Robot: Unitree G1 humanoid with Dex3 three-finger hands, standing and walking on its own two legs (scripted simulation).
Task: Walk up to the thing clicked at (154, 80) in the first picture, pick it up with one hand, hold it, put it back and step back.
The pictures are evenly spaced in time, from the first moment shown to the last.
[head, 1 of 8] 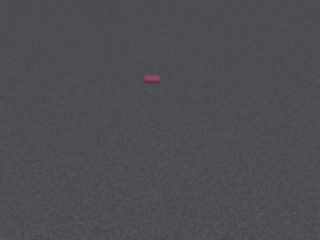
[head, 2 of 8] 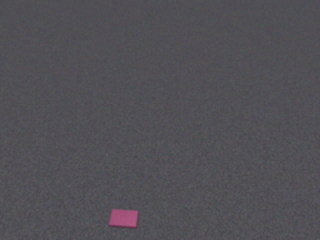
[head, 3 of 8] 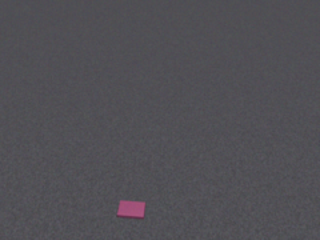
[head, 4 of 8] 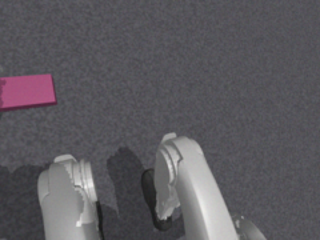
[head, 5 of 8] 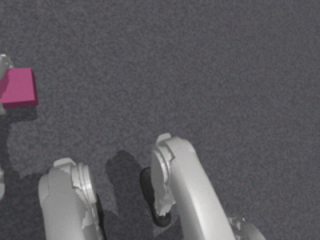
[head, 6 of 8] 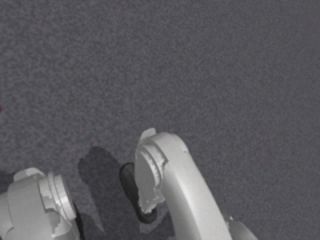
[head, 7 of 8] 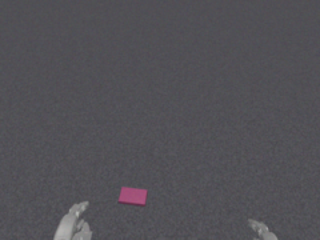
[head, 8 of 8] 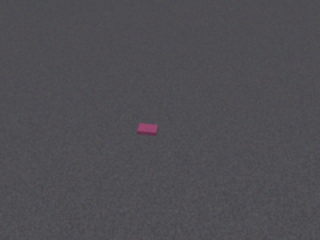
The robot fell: no
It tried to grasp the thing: yes
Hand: left
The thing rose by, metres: 0.68
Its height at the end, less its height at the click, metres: +0.00
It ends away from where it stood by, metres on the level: 0.01
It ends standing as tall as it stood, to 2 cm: yes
